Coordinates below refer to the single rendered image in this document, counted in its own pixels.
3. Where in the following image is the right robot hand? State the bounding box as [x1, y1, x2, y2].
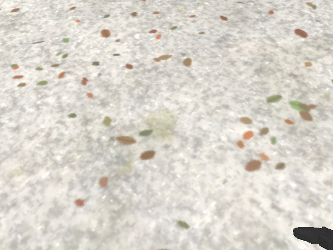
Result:
[293, 227, 333, 250]

